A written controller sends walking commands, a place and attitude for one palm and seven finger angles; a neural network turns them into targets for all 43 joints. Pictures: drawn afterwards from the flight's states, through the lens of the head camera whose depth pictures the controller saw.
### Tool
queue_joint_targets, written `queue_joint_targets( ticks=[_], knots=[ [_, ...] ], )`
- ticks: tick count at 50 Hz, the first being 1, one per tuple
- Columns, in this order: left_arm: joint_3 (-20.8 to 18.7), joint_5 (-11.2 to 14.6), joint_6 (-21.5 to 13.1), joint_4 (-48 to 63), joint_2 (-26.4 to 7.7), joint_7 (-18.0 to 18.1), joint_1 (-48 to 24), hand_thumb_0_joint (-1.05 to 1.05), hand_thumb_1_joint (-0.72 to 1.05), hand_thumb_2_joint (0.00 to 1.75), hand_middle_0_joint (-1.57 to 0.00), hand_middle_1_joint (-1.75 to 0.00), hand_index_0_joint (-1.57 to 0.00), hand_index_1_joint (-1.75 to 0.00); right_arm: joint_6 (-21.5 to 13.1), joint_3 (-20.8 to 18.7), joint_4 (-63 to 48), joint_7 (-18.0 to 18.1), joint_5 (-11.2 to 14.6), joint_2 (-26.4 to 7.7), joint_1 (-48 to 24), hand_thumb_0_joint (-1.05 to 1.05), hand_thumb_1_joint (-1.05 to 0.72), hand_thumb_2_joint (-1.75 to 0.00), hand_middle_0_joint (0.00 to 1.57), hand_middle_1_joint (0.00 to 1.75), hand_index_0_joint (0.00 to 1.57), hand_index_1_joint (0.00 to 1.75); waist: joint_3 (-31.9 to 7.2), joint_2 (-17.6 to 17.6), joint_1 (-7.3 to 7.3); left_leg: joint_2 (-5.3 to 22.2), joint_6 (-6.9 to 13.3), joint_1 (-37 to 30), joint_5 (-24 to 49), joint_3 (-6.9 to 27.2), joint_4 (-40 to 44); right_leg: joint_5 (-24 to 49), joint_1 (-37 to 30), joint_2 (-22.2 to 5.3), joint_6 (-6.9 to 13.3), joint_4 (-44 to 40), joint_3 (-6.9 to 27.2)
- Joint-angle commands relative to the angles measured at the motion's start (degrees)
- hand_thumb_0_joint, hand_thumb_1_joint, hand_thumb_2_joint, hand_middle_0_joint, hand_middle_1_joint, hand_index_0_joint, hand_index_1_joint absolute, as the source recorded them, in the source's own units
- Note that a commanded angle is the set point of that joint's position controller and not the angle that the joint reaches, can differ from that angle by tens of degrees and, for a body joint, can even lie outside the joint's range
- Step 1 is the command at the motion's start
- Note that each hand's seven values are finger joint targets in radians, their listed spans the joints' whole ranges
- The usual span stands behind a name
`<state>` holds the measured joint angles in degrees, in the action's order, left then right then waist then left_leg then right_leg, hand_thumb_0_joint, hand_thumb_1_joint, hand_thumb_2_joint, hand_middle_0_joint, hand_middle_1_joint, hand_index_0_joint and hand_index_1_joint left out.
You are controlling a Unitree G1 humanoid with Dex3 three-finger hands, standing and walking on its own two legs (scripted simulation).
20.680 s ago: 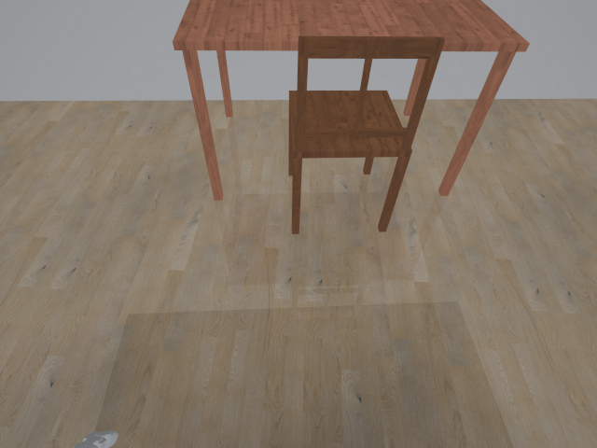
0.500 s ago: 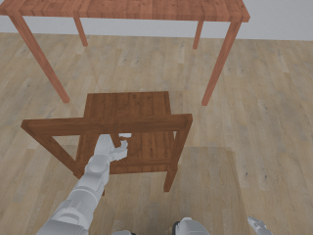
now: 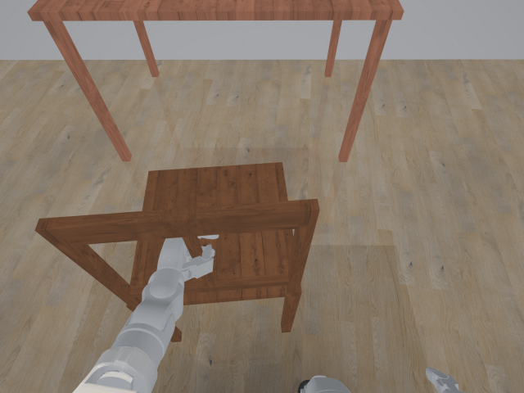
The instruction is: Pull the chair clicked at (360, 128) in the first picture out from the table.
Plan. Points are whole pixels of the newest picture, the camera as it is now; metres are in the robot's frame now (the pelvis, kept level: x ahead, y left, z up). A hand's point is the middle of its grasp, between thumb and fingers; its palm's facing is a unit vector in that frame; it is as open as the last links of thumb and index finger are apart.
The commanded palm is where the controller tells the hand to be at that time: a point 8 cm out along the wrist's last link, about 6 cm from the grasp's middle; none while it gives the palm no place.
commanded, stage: stop walking, hand still on the chair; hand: left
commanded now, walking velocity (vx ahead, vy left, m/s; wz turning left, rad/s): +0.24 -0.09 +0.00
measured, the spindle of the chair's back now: (200, 261) +0.35 +0.12 -0.10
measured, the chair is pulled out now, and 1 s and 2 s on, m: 0.62 0.69 0.69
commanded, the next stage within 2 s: open the thumb and straighten the fingers in 0.70 s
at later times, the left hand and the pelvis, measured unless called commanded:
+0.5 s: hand (200, 303) +0.26 +0.10 -0.06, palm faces -0.04 -0.99 -0.16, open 5.0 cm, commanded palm +0.24 +0.15 -0.04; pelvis +0.02 -0.01 +0.01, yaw -1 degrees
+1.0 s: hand (197, 297) +0.27 +0.11 -0.05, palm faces -0.03 -0.99 -0.12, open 6.5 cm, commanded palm +0.24 +0.15 -0.04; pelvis +0.02 -0.01 +0.00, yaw +0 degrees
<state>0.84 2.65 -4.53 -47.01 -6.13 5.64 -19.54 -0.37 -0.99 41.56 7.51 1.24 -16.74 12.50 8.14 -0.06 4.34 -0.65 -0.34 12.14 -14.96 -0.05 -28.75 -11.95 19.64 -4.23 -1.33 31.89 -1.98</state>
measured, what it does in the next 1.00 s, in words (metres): stands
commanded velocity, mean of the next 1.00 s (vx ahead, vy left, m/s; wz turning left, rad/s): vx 0.03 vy -0.02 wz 0.00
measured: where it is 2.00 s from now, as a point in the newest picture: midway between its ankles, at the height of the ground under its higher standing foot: outside the picture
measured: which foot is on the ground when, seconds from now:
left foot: down 0.00-1.00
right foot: down 0.00-1.00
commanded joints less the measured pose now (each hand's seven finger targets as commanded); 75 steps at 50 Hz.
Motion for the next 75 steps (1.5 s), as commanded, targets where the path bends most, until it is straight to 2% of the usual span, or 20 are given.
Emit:
queue_joint_targets(
  ticks=[1, 4, 11, 15, 26, 40, 41, 42, 44, 46, 50, 51, 52, 54, 58, 63, 65, 66, 70, 75],
  knots=[
    [3.3, -1.1, -4.3, 17.1, -3.6, -0.9, -15.6, 0.0, 0.9, 0.9, -0.5, -1.45, -0.5, -1.45, -2.2, 0.1, -8.7, -0.9, -0.2, -2.7, -2.7, 0.0, -0.9, -0.9, 0.2, 0.3, 0.2, 0.3, -18.8, -12.8, -3.26, 11.5, 6.5, 3.0, -2.5, 12.3, 13.6, -10.8, -12.4, 1.3, 0.4, 1.9, -0.1],
    [2.9, -1.2, -4.6, 16.1, -3.9, -1.3, -12.0, 0.0, 0.9, 0.9, -0.5, -1.45, -0.5, -1.45, -2.2, -0.7, -8.6, -1.8, -0.3, -3.6, -1.1, 0.0, -0.9, -0.9, 0.2, 0.3, 0.2, 0.3, -19.1, -4.4, -3.21, 9.2, 5.5, -0.1, 1.2, 8.0, 9.0, -6.8, -13.4, 2.1, 0.6, -4.4, 0.2],
    [3.0, -2.0, -5.1, 18.6, -5.8, -0.8, -3.1, 0.0, 0.9, 0.9, -0.5, -1.45, -0.5, -1.45, -3.9, -0.1, -7.7, -1.2, -0.5, -2.4, -1.1, 0.0, -0.9, -0.9, 0.2, 0.3, 0.2, 0.3, -12.7, -1.7, -2.99, 5.8, 3.0, 1.0, -5.9, 3.6, 8.9, -11.6, -7.5, -0.2, 2.4, -11.1, 5.3],
    [1.8, -2.2, -5.1, 18.7, -6.2, -0.2, 3.0, 0.0, 0.9, 0.9, -0.5, -1.45, -0.5, -1.45, -4.2, 0.4, -8.0, -1.1, -0.9, -1.6, -1.7, 0.0, -0.9, -0.9, 0.2, 0.3, 0.2, 0.3, -11.8, 5.5, -3.53, 4.6, 2.4, 0.3, -4.6, 2.4, 7.1, -12.6, -6.2, -1.9, 2.3, -15.1, 7.7],
    [2.5, -1.7, -5.1, 25.3, -6.1, -0.4, 11.9, 0.0, 0.9, 0.9, -0.5, -1.45, -0.5, -1.45, -4.6, 0.1, -9.0, -1.1, -0.5, -1.8, -3.4, 0.0, -0.9, -0.9, 0.2, 0.3, 0.2, 0.3, -17.9, 0.3, -3.3, 6.0, 1.0, -5.3, 15.0, 1.8, 6.5, 17.0, -13.7, -2.3, 2.7, -8.9, 4.7],
    [0.9, -1.6, -3.9, 30.6, -7.6, 0.5, 12.8, 0.0, 0.9, 0.9, -0.5, -1.45, -0.5, -1.45, -2.4, 0.3, -11.5, -0.9, -0.6, -1.8, -4.8, 0.0, -0.9, -0.9, 0.2, 0.3, 0.2, 0.3, -16.8, 0.0, -3.9, 6.1, 0.9, -3.7, 11.5, 2.4, 8.2, 10.8, -14.0, -2.2, 2.6, -10.4, 4.5],
    [5.9, 1.1, -0.3, 22.4, -2.1, -0.5, 19.4, 0.0, 0.78, 0.84, -0.5, -1.45, -0.5, -1.45, -2.7, -1.1, -10.9, -2.3, 2.4, -4.5, -4.2, 0.0, -0.9, -0.9, 0.2, 0.3, 0.2, 0.3, -16.8, 2.2, -0.23, 3.6, 0.2, 1.7, 7.8, -0.2, 6.5, 8.1, -10.6, -0.1, 2.3, -8.0, -0.4],
    [4.6, 2.2, -0.5, 26.4, -1.8, -0.8, 15.1, 0.0, 0.66, 0.78, -0.5, -1.45, -0.5, -1.45, -3.3, -0.3, -12.0, -3.4, 2.4, -3.5, -4.1, 0.0, -0.9, -0.9, 0.2, 0.3, 0.2, 0.3, -14.4, 6.0, -0.95, 3.3, 0.4, 5.2, 5.1, -0.2, 5.1, 6.6, -7.6, 0.5, 1.9, -6.6, -1.0],
    [0.9, 1.6, -2.0, 34.4, -7.0, -1.6, 12.1, 0.0, 0.42, 0.67, -0.5, -1.45, -0.5, -1.45, -5.5, -1.3, -13.1, -4.0, 1.8, -3.2, -4.8, 0.0, -0.9, -0.9, 0.2, 0.3, 0.2, 0.3, -19.5, 2.2, -1.71, 2.2, 1.0, 7.0, 2.4, -0.8, 2.7, 3.7, -7.1, 0.8, 1.6, -4.7, 0.1],
    [2.3, 1.2, -1.3, 36.4, -6.4, -2.5, 16.9, 0.0, 0.17, 0.55, -0.5, -1.45, -0.5, -1.45, -7.0, -1.0, -13.9, -4.5, 1.8, -3.0, -4.6, 0.0, -0.9, -0.9, 0.2, 0.3, 0.2, 0.3, -20.2, -1.8, -2.25, 1.8, 0.8, 8.6, 2.5, -1.2, 1.0, 3.9, -6.1, 0.9, 2.2, -3.1, 0.2],
    [3.3, 1.0, 2.5, 36.7, -4.3, -2.9, 18.3, 0.0, -0.31, 0.32, -0.5, -1.45, -0.5, -1.45, -8.4, -0.8, -15.4, -4.8, 1.5, -3.5, -4.3, 0.0, -0.9, -0.9, 0.2, 0.3, 0.2, 0.3, -20.3, 0.7, -2.07, 1.5, 0.8, 12.8, 1.0, -0.8, -2.4, 2.1, -2.0, 1.2, 1.7, 0.4, -0.8],
    [3.0, 1.3, 3.7, 36.7, -4.6, -2.9, 18.8, 0.0, -0.43, 0.26, -0.47, -1.38, -0.47, -1.38, -8.6, -0.9, -15.4, -4.8, 1.5, -3.6, -4.1, 0.0, -0.9, -0.9, 0.2, 0.3, 0.2, 0.3, -20.0, 1.7, -1.84, 1.6, 0.9, 13.3, 0.9, -0.5, -2.8, 1.9, -1.3, 1.3, 1.8, 0.7, -1.0],
    [-2.2, 1.5, 3.9, 42.4, -10.6, -2.3, 15.2, 0.0, -0.55, 0.2, -0.45, -1.3, -0.45, -1.3, -8.8, -1.1, -15.9, -4.4, 1.5, -4.3, -3.9, 0.0, -0.9, -0.9, 0.2, 0.3, 0.2, 0.3, -23.9, 1.1, -2.64, 1.4, 1.0, 13.0, 0.6, -0.5, -3.0, 1.4, -3.3, 1.1, 1.6, 1.1, -0.3],
    [0.8, 1.6, 5.3, 44.1, -6.5, -2.4, 16.7, 0.0, -0.55, 0.2, -0.4, -1.16, -0.4, -1.16, -9.7, -0.8, -16.6, -3.7, 1.4, -3.3, -4.1, 0.0, -0.9, -0.9, 0.2, 0.3, 0.2, 0.3, -24.1, 0.3, -2.17, 1.2, 1.0, 13.0, 1.1, -0.8, -3.8, 1.5, -2.5, 1.2, 1.4, 2.1, -0.7],
    [1.5, 1.7, 8.2, 43.3, -5.3, -2.9, 20.4, 0.0, -0.55, 0.2, -0.3, -0.87, -0.3, -0.87, -10.3, -0.7, -16.9, -3.4, 1.3, -4.2, -3.0, 0.0, -0.9, -0.9, 0.2, 0.3, 0.2, 0.3, -22.5, 3.8, -2.0, 1.2, 1.0, 15.4, 1.6, -0.4, -6.0, 2.4, 0.0, 1.4, 1.3, 4.0, -1.4],
    [4.3, 1.2, 10.3, 48.6, -3.2, -2.7, 21.0, 0.0, -0.55, 0.2, -0.18, -0.51, -0.18, -0.51, -11.4, -0.6, -18.3, -3.1, 1.0, -3.9, -2.4, 0.0, -0.9, -0.9, 0.2, 0.3, 0.2, 0.3, -24.3, 2.0, -1.92, 1.1, 0.9, 14.5, 3.3, 0.0, -8.2, 2.9, 2.2, 1.4, 1.4, 6.3, -2.3],
    [3.3, 0.8, 11.0, 49.6, -4.5, -2.3, 21.1, 0.0, -0.55, 0.2, -0.13, -0.36, -0.13, -0.36, -11.5, -0.7, -18.3, -2.9, 0.9, -4.2, -1.8, 0.0, -0.9, -0.9, 0.2, 0.3, 0.2, 0.3, -24.2, 3.5, -1.87, 1.0, 1.0, 15.5, 3.5, 0.2, -9.0, 3.5, 2.4, 1.4, 1.3, 6.9, -2.1],
    [-1.6, 0.8, 11.3, 49.7, -9.4, -1.9, 22.0, 0.0, -0.55, 0.2, -0.1, -0.29, -0.1, -0.29, -11.2, -0.9, -18.3, -2.7, 0.8, -4.7, -1.5, 0.0, -0.9, -0.9, 0.2, 0.3, 0.2, 0.3, -24.2, 3.3, -2.93, 1.0, 1.0, 16.3, 3.7, 0.2, -8.9, 3.8, 1.5, 1.4, 1.5, 6.9, -1.9],
    [2.2, 0.2, 12.5, 52.7, -5.7, -2.0, 23.4, 0.0, -0.55, 0.2, 0.0, 0.0, 0.0, 0.0, -11.1, -0.4, -19.3, -2.5, 0.8, -3.9, -1.3, 0.0, -0.9, -0.9, 0.2, 0.3, 0.2, 0.3, -24.4, 2.2, -2.31, 0.8, 1.1, 15.9, 4.4, -0.1, -10.2, 4.6, 2.3, 1.2, 1.3, 7.9, -2.1],
    [1.1, 0.9, 13.8, 55.2, -7.1, -3.0, 27.2, 0.0, -0.55, 0.2, 0.0, 0.0, 0.0, 0.0, -11.0, -0.3, -20.2, -2.2, 0.8, -4.1, -1.2, 0.0, -0.9, -0.9, 0.2, 0.3, 0.2, 0.3, -24.7, 2.8, -2.46, 0.5, 1.2, 17.6, 4.4, 0.0, -11.4, 5.9, 1.5, 1.0, 1.2, 8.4, -1.9]
  ],
)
